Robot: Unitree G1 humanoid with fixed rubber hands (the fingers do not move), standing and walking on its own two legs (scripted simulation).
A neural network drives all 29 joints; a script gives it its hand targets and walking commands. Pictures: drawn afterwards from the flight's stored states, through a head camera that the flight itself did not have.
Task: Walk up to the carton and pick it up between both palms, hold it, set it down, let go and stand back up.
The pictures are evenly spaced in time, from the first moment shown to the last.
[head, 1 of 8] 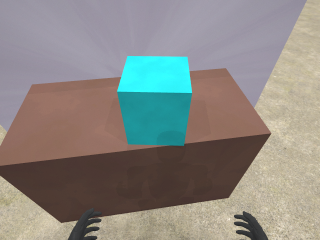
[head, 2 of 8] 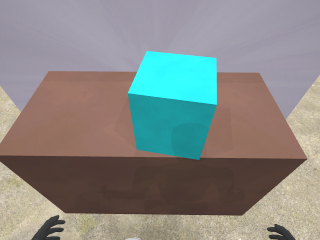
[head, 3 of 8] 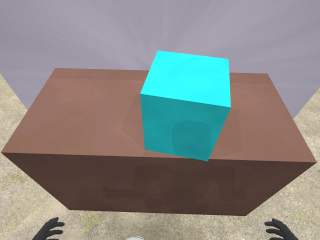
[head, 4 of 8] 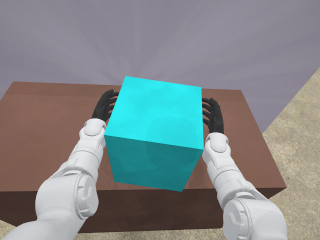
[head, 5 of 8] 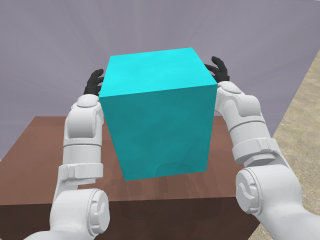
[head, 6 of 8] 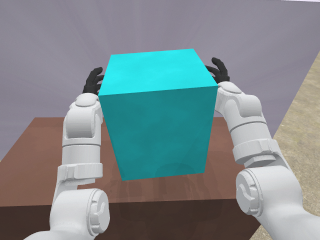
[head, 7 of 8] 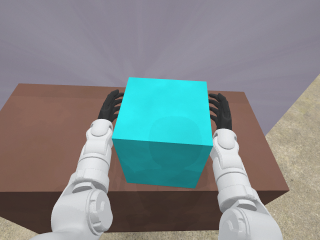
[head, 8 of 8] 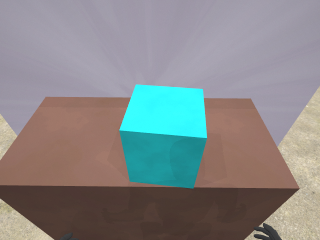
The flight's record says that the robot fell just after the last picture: no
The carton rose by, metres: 0.21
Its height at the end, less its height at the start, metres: +0.00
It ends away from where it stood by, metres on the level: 0.00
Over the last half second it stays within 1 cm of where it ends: yes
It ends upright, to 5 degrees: yes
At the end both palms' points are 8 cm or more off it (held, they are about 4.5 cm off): yes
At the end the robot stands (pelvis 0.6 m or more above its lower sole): yes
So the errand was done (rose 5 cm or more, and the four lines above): yes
